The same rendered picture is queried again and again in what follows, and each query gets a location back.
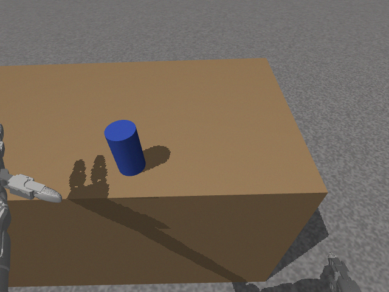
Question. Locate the can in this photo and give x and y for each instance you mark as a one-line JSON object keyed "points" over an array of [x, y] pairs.
{"points": [[123, 140]]}

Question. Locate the left robot arm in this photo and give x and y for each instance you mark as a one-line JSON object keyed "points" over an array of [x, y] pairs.
{"points": [[5, 243]]}

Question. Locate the left robot hand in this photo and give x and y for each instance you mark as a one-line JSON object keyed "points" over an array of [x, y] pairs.
{"points": [[22, 185]]}

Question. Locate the right robot hand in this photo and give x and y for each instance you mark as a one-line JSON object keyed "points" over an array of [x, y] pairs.
{"points": [[339, 280]]}

